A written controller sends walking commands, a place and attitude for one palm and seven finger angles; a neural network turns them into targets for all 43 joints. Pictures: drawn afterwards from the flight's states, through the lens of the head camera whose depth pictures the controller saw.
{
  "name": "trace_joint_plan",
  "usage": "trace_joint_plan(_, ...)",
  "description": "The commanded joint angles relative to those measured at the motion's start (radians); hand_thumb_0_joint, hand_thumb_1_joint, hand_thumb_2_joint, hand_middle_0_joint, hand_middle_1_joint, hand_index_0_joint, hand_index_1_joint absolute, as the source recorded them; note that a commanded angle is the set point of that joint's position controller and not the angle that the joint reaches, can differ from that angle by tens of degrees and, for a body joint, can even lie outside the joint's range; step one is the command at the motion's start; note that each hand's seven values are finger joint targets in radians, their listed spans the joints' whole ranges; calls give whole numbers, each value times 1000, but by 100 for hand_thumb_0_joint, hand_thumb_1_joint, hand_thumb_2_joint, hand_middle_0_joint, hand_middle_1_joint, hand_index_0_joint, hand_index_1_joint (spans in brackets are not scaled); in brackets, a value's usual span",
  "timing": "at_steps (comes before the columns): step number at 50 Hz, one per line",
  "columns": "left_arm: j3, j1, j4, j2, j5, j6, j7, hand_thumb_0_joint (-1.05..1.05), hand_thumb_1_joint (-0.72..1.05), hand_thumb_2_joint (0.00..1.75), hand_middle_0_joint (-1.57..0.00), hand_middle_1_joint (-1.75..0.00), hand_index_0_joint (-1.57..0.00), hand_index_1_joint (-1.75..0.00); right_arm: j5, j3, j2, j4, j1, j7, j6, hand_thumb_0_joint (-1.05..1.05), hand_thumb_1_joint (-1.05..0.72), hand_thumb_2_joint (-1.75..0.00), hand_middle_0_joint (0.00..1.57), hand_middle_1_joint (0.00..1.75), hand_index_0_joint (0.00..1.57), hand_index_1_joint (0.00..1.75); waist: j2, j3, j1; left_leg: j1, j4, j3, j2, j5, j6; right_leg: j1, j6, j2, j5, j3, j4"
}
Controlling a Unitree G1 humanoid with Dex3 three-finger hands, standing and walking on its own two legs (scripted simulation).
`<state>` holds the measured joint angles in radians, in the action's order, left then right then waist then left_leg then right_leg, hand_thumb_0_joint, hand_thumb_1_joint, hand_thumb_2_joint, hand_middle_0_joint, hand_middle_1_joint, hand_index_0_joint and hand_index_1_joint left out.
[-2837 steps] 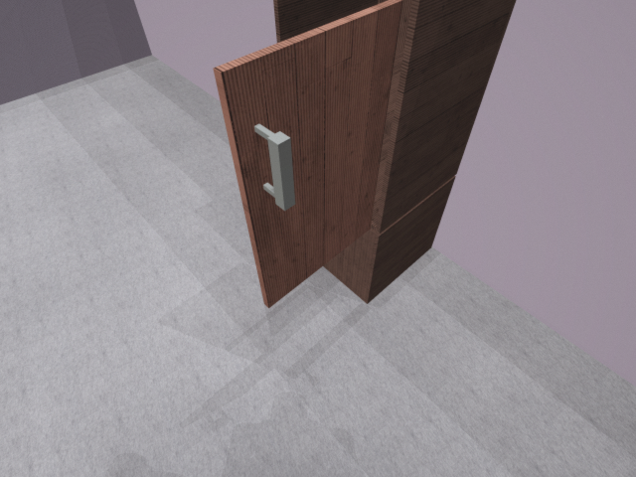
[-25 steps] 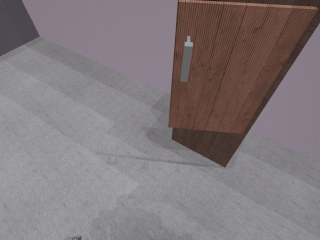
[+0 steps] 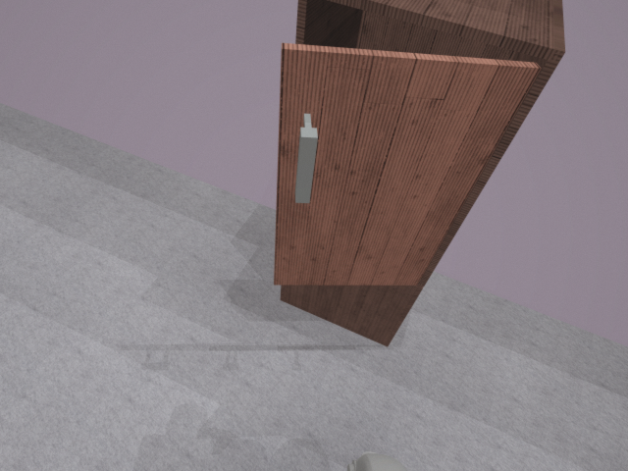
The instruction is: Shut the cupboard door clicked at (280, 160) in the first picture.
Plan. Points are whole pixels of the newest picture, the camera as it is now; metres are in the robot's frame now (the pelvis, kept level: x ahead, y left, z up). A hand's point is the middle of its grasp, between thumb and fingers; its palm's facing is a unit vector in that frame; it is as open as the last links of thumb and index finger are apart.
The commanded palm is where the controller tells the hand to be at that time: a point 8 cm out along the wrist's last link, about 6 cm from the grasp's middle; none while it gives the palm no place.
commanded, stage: take the last steps up to it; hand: left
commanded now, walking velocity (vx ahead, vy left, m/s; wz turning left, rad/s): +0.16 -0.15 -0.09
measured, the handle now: (304, 159) +0.56 +0.04 +0.08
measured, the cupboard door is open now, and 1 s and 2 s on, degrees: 27 27 27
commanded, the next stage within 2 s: come to a stop and stand still in 0.06 s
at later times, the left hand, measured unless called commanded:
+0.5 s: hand (250, 450) +0.18 +0.09 -0.17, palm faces +0.00 -0.98 -0.22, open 7.3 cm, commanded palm none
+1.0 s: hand out of the picture +0.05 +0.13 -0.18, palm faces +0.03 -0.98 -0.19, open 7.4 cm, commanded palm none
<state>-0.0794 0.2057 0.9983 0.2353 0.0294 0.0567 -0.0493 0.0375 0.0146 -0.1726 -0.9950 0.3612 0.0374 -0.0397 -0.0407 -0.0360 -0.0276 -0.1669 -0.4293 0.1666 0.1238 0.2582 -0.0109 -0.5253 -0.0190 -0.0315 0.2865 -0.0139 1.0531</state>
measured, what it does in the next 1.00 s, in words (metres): steps on the spot: right foot, then left foot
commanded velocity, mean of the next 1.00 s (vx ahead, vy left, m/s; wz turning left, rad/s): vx -0.04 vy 0.06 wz -0.01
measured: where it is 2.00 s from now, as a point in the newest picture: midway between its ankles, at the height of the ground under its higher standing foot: outside the picture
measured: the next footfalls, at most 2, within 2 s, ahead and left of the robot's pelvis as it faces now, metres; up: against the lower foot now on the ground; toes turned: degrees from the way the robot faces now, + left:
right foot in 0.22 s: +0.16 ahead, -0.19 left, +0.00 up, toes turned -3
left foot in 0.64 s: +0.12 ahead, +0.05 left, +0.00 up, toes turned +2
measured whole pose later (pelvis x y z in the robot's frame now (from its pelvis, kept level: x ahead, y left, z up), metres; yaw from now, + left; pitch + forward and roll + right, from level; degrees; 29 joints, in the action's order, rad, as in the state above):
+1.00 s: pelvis +0.08 -0.05 +0.00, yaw -1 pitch -1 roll +0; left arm -0.02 0.32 1.14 0.18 0.02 0.03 0.02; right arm 0.01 0.01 -0.17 -1.05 0.22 0.02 0.01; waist -0.03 -0.04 0.03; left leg -0.15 -0.39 0.07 -0.02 0.23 0.03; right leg -0.23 -0.03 -0.04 0.15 -0.02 0.40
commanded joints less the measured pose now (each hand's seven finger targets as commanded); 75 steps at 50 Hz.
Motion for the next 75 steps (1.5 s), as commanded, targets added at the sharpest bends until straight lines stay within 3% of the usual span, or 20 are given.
trace_joint_plan(1, 12, -73, -86, 5, -2, -22, -4, 0, 90, 90, -20, -30, -20, -30, 0, 55, -196, 7, 95, 4, -7, 0, -90, -90, 20, 30, 20, 30, 213, -31, -18, 44, 194, -100, 214, -272, 104, -66, -10, -33, -64, -26, -141)
trace_joint_plan(3, 13, -116, -100, 12, -3, -25, -3, 0, 90, 90, -20, -30, -20, -30, 2, 62, -195, 1, 96, -1, 0, 0, -90, -90, 20, 30, 20, 30, 226, -58, -32, 3, 189, -89, 220, -244, 106, -11, -6, -31, -56, -53, -255)
trace_joint_plan(7, 7, -78, -84, 22, -1, -39, -5, 0, 90, 90, -20, -30, -20, -30, 1, 80, -227, -4, 53, -4, 12, 0, -90, -90, 20, 30, 20, 30, 244, -6, -9, -18, 108, -85, 226, -169, 91, 178, 10, 8, -68, -99, -440)
trace_joint_plan(9, -4, 79, -34, 68, 1, -61, 9, 0, 90, 90, -20, -30, -20, -30, -9, 68, -190, -8, 39, -11, 19, 0, -90, -90, 20, 30, 20, 30, 128, 42, 73, -115, -113, -15, 123, -206, 28, 452, 30, 14, -165, -72, -623)
trace_joint_plan(10, -23, 195, 7, 164, 6, -82, 31, 0, 90, 90, -20, -30, -20, -30, -22, 51, -112, 4, 57, -20, 17, 0, -90, -90, 20, 30, 20, 30, -107, 145, 115, -298, -351, 44, 4, 26, -20, 681, 90, -205, -367, 156, -663)
trace_joint_plan(11, -21, 230, 26, 209, -10, -89, 45, 0, 90, 90, -20, -30, -20, -30, -31, 33, -64, 34, 42, -13, 25, 0, -90, -90, 20, 30, 20, 30, -194, 191, 102, -315, -535, -42, -63, 416, -30, 639, 171, -372, -710, 295, -691)
trace_joint_plan(12, -3, 152, 17, 173, -13, -95, 59, 0, 90, 90, -20, -30, -20, -30, -36, 33, -71, 13, 55, -4, 40, 0, -90, -90, 20, 30, 20, 30, -137, 182, 68, -264, -573, -140, -31, 391, -29, 515, 202, -361, -748, 263, -705)
trace_joint_plan(13, 5, 61, 6, 143, -10, -91, 70, 0, 90, 90, -20, -30, -20, -30, -38, 33, -60, -11, 78, -2, 50, 0, -90, -90, 20, 30, 20, 30, -161, 166, 30, -237, -578, -152, -27, 354, -30, 482, 209, -344, -750, 241, -703)
trace_joint_plan(16, 18, -22, -20, 100, -5, -80, 86, 0, 90, 90, -20, -30, -20, -30, -39, 27, -60, -39, 51, -4, 63, 0, -90, -90, 20, 30, 20, 30, -111, 121, 12, -207, -533, -158, -44, 264, -34, 403, 194, -291, -872, 125, -659)
trace_joint_plan(26, -14, -24, -47, 125, 7, -59, 97, 0, 90, 90, -20, -30, -20, -30, -27, 49, -82, 45, -92, -28, 87, 0, -90, -90, 20, 30, 20, 30, -109, 81, 37, -207, -400, -173, -85, 191, -34, 342, 229, -324, -504, 166, -733)
trace_joint_plan(28, -14, -31, -49, 123, 8, -56, 95, 0, 90, 90, -20, -30, -20, -30, -28, 47, -74, 44, -74, -28, 79, 0, -90, -90, 20, 30, 20, 30, -101, 92, 24, -129, -244, -155, -90, 127, -29, 323, 206, -295, -400, 159, -710)
trace_joint_plan(30, -7, -35, -45, 111, -4, -50, 92, 0, 90, 90, -20, -30, -20, -30, -26, 40, -80, 27, -23, -28, 65, 0, -90, -90, 20, 30, 20, 30, -84, 103, -3, 25, 7, -142, -92, -59, -17, 262, 133, -231, -262, 118, -646)
trace_joint_plan(32, 15, 6, -53, 33, -15, -38, 84, 0, 90, 90, -20, -30, -20, -30, -15, 46, -177, 58, -86, -22, 49, 0, -90, -90, 20, 30, 20, 30, 189, 75, 38, -19, 129, -360, 124, -207, 83, 215, 23, -53, 13, -8, -546)
trace_joint_plan(33, 20, 7, -58, 22, -7, -36, 79, 0, 90, 90, -20, -30, -20, -30, -12, 43, -196, 77, -140, -19, 55, 0, -90, -90, 20, 30, 20, 30, 166, 30, 54, -166, 145, -360, 166, -152, 120, 308, 8, -38, 54, -37, -523)
trace_joint_plan(35, 24, 4, -30, 39, -2, -25, 76, 0, 90, 90, -20, -30, -20, -30, -14, 31, -170, 75, -195, -12, 45, 0, -90, -90, 20, 30, 20, 30, 220, 10, 60, -145, 177, -325, 96, -163, 105, 315, 9, -26, 12, -24, -502)
trace_joint_plan(38, 34, 44, 11, 50, -5, -30, 70, 0, 90, 90, -20, -30, -20, -30, -25, 24, -157, 57, -196, -7, 42, 0, -90, -90, 20, 30, 20, 30, 163, 21, 66, -88, 148, -263, 47, -190, 82, 348, 18, -26, -74, 6, -572)
trace_joint_plan(42, 43, 67, 51, 62, -2, -38, 66, 0, 90, 90, -20, -30, -20, -30, -29, 26, -151, 31, -175, -19, 52, 0, -90, -90, 20, 30, 20, 30, 76, -58, 51, -156, 210, -258, -9, 238, 40, 330, 20, -46, -5, 57, -684)
trace_joint_plan(44, 48, 78, 64, 49, 0, -45, 66, 0, 90, 90, -20, -30, -20, -30, -27, 25, -141, 14, -137, -20, 51, 0, -90, -90, 20, 30, 20, 30, 20, -78, 41, -142, 207, -249, -18, 209, 40, 307, 23, -51, -4, 73, -712)
trace_joint_plan(55, 62, 136, 124, 7, -16, -73, 79, 0, 90, 90, -20, -30, -20, -30, -33, 0, -77, -78, -31, -7, 18, 0, -90, -90, 20, 30, 20, 30, 27, 4, 33, -15, 157, -203, -24, -94, 32, 360, 35, -77, -183, 82, -725)
trace_joint_plan(75, 64, 132, 134, -19, -22, -73, 89, 0, 90, 90, -20, -30, -20, -30, -30, -2, -30, -133, 51, 6, 14, 0, -90, -90, 20, 30, 20, 30, 33, -33, 32, -1, 140, -195, -21, -199, 27, 407, 47, -76, -282, 56, -709)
